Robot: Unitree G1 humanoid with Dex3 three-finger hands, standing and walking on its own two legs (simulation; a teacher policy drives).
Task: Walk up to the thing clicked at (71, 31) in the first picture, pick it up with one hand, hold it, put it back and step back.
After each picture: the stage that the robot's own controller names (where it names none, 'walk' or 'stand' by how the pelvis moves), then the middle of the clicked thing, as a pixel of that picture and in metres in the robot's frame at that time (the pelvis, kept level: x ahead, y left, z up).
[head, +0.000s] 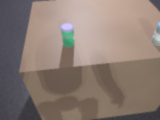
stand; (67, 35) +0.72 +0.09 -0.03
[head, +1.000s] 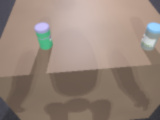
walk; (44, 36) +0.63 +0.21 +0.00
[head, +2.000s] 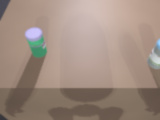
walk; (36, 43) +0.54 +0.21 +0.00
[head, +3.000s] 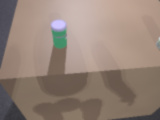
walk; (59, 34) +0.61 +0.11 +0.00
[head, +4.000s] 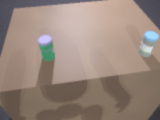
stand; (46, 48) +0.61 +0.19 -0.03
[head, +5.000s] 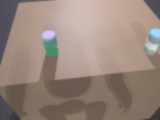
walk; (50, 43) +0.62 +0.19 -0.03
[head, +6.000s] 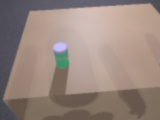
stand; (61, 55) +0.56 +0.13 -0.04
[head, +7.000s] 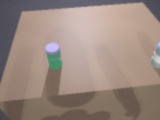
stand; (54, 56) +0.56 +0.15 -0.04
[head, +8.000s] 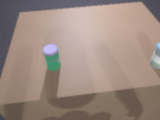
stand; (52, 57) +0.55 +0.16 -0.04
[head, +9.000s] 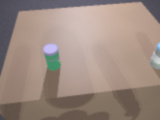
stand; (52, 57) +0.55 +0.16 -0.04
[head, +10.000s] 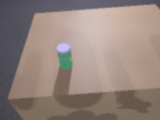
rise first; (65, 56) +0.56 +0.14 -0.03
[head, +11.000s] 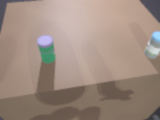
go down; (46, 49) +0.57 +0.13 -0.02
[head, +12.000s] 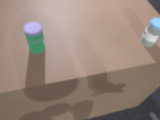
go down; (35, 38) +0.57 +0.14 +0.01
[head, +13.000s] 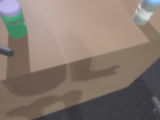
close in; (13, 19) +0.58 +0.15 +0.05
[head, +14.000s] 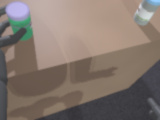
close; (20, 22) +0.56 +0.13 +0.06
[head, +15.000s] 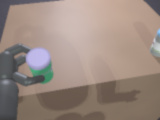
lift; (41, 66) +0.38 +0.13 +0.12
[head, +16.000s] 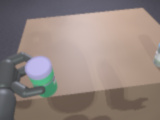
hold; (43, 77) +0.31 +0.13 +0.16
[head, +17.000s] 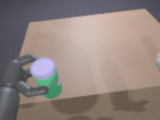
hold; (47, 79) +0.31 +0.12 +0.15
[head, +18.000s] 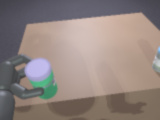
hold; (43, 79) +0.30 +0.13 +0.16
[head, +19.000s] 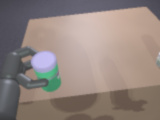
crouch; (47, 72) +0.33 +0.12 +0.15
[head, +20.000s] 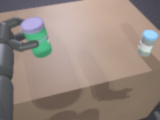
crouch; (37, 38) +0.46 +0.11 +0.17
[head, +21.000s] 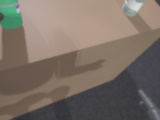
lower; (7, 6) +0.58 +0.12 +0.08
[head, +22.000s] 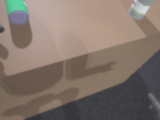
lower; (16, 5) +0.64 +0.12 +0.04
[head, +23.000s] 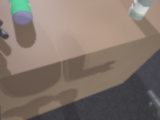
lower; (20, 6) +0.65 +0.10 +0.04
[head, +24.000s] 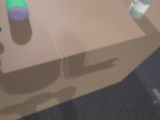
lower; (15, 1) +0.65 +0.11 +0.04
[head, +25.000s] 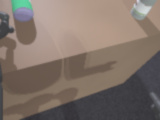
loosen; (21, 3) +0.65 +0.11 +0.04
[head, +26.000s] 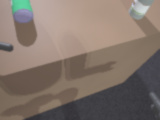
withdraw; (21, 4) +0.65 +0.10 +0.04
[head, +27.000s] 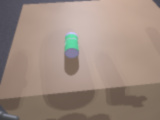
sink last; (71, 44) +0.62 +0.08 -0.02
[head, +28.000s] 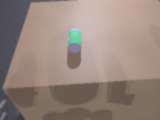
stand; (74, 40) +0.65 +0.08 -0.02
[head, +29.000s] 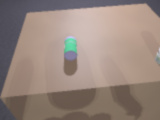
stand; (70, 48) +0.64 +0.08 -0.03
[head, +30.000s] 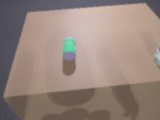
stand; (69, 48) +0.65 +0.09 -0.06
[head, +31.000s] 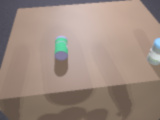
stand; (61, 47) +0.63 +0.13 -0.06
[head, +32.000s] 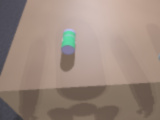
stand; (68, 41) +0.63 +0.09 -0.05
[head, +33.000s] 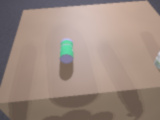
stand; (66, 50) +0.61 +0.10 -0.06
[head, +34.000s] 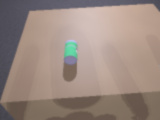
walk; (70, 52) +0.61 +0.09 -0.06
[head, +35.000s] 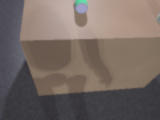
walk; (80, 1) +0.84 -0.01 -0.05
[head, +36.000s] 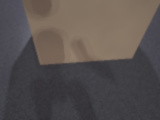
walk; out of the picture +1.23 +0.13 -0.02
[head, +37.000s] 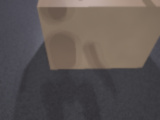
stand; out of the picture +1.23 +0.02 -0.04
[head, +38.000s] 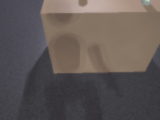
stand; out of the picture +1.22 +0.00 -0.06
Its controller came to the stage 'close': yes
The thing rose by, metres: 0.22
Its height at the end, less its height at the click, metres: -0.02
